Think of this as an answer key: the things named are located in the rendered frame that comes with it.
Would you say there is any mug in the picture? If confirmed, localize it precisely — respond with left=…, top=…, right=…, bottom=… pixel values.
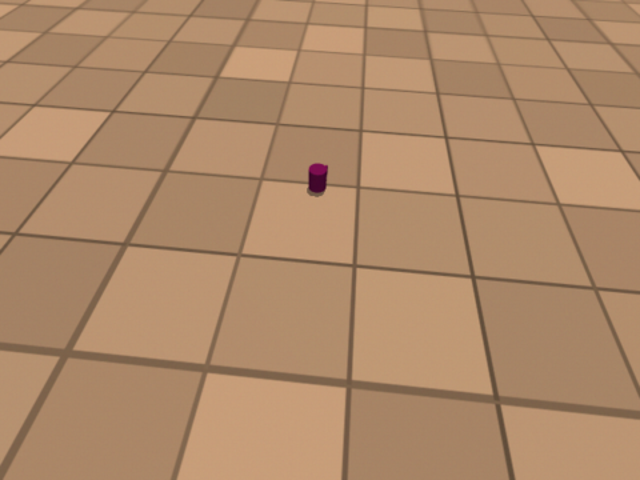
left=309, top=163, right=328, bottom=193

